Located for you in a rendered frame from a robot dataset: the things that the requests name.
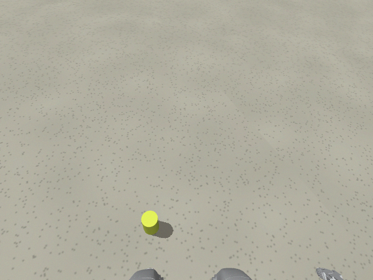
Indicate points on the can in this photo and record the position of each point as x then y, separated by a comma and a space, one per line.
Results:
150, 222

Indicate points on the right robot hand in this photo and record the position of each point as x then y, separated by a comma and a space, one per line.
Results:
327, 274

